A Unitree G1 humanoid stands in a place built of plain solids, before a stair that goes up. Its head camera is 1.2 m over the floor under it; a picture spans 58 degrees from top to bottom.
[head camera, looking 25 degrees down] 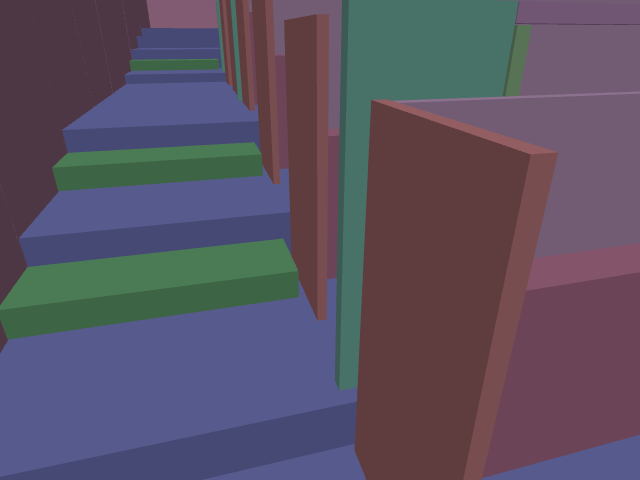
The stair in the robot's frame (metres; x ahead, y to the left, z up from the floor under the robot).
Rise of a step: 0.13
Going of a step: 0.48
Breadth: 1.11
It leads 15 degrees to the left of straight ahead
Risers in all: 5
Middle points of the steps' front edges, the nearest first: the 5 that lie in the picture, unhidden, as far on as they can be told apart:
0.84 0.46 0.19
1.44 0.62 0.32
1.77 0.71 0.45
2.37 0.88 0.58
2.69 0.96 0.72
